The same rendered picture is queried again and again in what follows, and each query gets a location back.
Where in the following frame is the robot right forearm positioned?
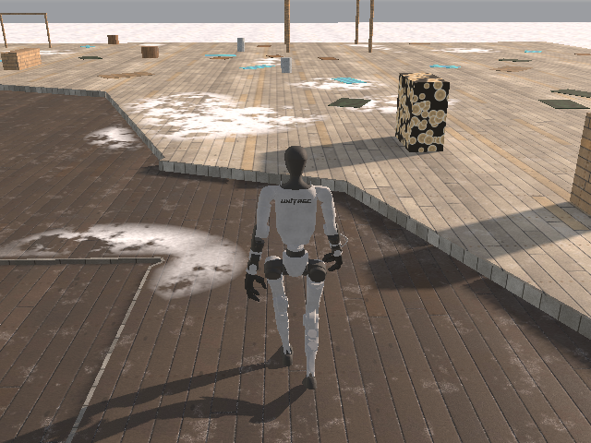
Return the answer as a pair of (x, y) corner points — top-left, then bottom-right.
(327, 222), (343, 257)

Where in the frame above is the right robot hand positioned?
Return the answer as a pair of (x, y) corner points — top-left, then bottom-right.
(322, 253), (344, 271)

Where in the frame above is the robot right foot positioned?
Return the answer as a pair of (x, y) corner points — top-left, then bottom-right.
(302, 374), (317, 389)

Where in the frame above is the robot left upper arm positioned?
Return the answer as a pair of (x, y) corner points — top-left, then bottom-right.
(255, 186), (277, 238)

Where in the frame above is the robot right upper arm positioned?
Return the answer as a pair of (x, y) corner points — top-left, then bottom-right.
(315, 186), (338, 235)

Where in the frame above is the right robot shin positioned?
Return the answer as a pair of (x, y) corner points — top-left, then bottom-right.
(305, 314), (320, 377)

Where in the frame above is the robot left forearm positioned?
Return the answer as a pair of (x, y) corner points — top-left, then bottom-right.
(246, 224), (265, 275)

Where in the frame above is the left robot hand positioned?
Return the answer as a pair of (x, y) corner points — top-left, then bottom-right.
(245, 273), (267, 302)

